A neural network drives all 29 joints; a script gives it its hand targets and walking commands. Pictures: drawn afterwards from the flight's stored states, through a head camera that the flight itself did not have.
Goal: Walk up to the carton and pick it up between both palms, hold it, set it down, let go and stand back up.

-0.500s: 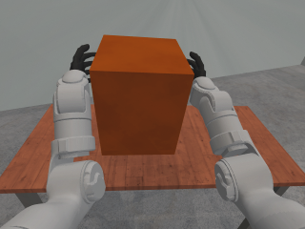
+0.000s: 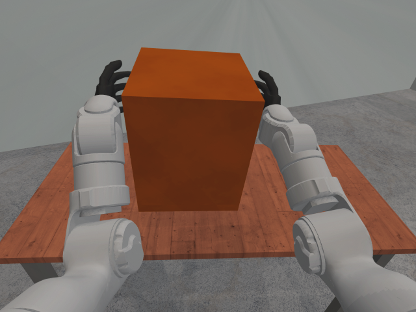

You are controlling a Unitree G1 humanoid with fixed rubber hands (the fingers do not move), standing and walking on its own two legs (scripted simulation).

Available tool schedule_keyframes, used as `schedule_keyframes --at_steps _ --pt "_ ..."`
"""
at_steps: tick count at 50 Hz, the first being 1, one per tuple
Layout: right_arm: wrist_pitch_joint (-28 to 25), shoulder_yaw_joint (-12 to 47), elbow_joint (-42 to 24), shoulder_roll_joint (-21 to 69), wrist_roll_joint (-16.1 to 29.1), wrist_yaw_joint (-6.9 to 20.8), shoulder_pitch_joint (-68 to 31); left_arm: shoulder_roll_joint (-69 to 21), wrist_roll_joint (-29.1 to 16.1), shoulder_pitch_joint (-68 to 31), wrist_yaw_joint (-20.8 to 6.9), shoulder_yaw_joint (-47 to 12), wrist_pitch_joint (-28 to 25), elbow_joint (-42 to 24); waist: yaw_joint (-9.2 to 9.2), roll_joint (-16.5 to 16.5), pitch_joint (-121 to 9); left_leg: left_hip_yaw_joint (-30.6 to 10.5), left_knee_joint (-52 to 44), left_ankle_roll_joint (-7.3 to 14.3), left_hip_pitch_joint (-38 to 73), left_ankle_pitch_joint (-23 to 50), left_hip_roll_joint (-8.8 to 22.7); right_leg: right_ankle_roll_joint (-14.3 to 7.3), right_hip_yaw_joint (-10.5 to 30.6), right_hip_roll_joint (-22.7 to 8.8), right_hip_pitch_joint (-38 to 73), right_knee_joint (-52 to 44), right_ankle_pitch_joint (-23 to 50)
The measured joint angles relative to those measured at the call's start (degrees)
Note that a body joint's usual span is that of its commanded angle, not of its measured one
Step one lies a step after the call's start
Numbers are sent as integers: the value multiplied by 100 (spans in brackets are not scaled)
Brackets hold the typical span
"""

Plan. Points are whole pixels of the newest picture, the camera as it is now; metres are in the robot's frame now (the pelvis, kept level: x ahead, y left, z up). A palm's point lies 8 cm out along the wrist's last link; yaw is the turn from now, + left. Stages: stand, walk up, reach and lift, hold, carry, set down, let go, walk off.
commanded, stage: hold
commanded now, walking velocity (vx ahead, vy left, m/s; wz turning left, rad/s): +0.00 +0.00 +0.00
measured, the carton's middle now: (190, 130) +0.39 +0.02 +0.22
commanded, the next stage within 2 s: set down in 0.04 s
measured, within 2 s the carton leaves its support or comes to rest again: neither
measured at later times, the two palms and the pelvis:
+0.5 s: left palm (106, 79) +0.38 +0.16 +0.32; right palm (267, 97) +0.39 -0.13 +0.29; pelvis +0.01 +0.00 +0.00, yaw +0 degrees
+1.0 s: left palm (115, 120) +0.39 +0.16 +0.24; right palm (262, 131) +0.38 -0.13 +0.22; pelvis +0.01 +0.00 +0.00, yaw +1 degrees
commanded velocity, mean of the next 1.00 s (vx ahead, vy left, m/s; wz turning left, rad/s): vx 0.00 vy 0.00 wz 0.00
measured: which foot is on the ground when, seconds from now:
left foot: down 0.00-1.00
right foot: down 0.00-1.00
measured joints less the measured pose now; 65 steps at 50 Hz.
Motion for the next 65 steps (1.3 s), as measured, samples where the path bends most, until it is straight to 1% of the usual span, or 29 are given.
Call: schedule_keyframes --at_steps 4,10,14,17,20,23,26,29,33,35,39,42,47,50,54,60,65 --pt "2 0 0 0 0 0 0 0 0 -1 0 0 0 0 0 0 1 -1 0 0 0 0 0 0 0 0 0 0 0" --pt "-14 -16 -2 0 4 -14 -88 67 -125 -52 16 -1 -22 -1 -1 0 53 -1 0 1 -1 0 0 0 0 0 0 -1 0" --pt "-252 -104 -5 -1 -50 11 -170 84 -120 -176 20 -2 -234 -4 -1 0 92 -1 0 1 -1 -4 0 -1 0 0 3 -7 0" --pt "-543 -304 -7 56 -310 133 -233 84 -46 -309 8 -2 -497 -6 -1 0 107 -1 0 6 -1 -14 0 -2 0 0 12 -26 -1" --pt "-876 -604 -6 174 -736 305 -281 84 199 -466 -124 -1 -775 -2 -1 -1 160 -1 0 27 14 -30 -1 -2 -1 0 42 -58 -2" --pt "-1107 -786 -3 276 -1094 420 -269 83 475 -553 -307 0 -911 2 -1 -8 294 -1 1 50 80 -56 -1 -2 -1 0 128 -96 -8" --pt "-1299 -794 -1 317 -1296 468 -164 81 701 -556 -521 8 -921 19 -1 -43 499 -1 -20 65 185 -77 -2 -2 -2 -1 250 -152 -9" --pt "-1519 -794 -2 347 -1360 483 33 48 716 -557 -624 7 -923 19 -1 -143 710 -2 -46 66 243 -81 -3 -2 -4 -2 315 -191 -9" --pt "-1963 -641 -4 359 -1267 398 400 -31 532 -431 -594 7 -1054 -3 -1 -241 873 -3 -45 60 272 -108 -3 -2 -6 -4 372 -249 -9" --pt "-2173 -500 -4 358 -1155 329 584 -81 388 -229 -521 -9 -1139 -89 0 -242 905 -3 -45 49 316 -133 -3 -2 -7 -6 435 -289 -13" --pt "-2492 -268 -3 357 -913 263 843 -187 237 272 -323 -124 -1220 -381 -1 -242 936 -6 -45 32 442 -181 -3 -2 -14 -7 565 -294 -56" --pt "-2625 -198 -1 356 -870 261 903 -216 217 505 -233 -183 -1225 -481 -9 -245 1003 -25 -45 28 549 -192 -3 -2 -35 -7 675 -285 -80" --pt "-2653 -176 1 356 -885 275 955 -241 229 604 -231 -203 -1228 -512 -22 -256 1086 -52 -45 27 654 -164 -4 -2 -63 -8 767 -238 -83" --pt "-2658 -302 1 406 -1069 330 955 -259 255 604 -231 -203 -1244 -512 -46 -256 1119 -52 -46 27 674 -136 -4 -2 -63 -8 767 -195 -76" --pt "-2659 -583 1 485 -1343 476 957 -333 379 596 -233 -204 -1305 -475 -53 -256 1148 -52 -46 35 693 -110 -5 -2 -64 -8 767 -155 -71" --pt "-2631 -1164 0 628 -1840 678 957 -336 532 403 -306 -204 -1488 29 -54 -263 1285 -51 -46 73 703 -99 -12 -2 -65 -14 766 -130 -72" --pt "-2773 -1337 0 670 -1990 732 956 -341 533 378 -298 -204 -1736 179 -53 -263 1368 -49 -54 73 704 -123 -13 -2 -65 -15 766 -135 -101"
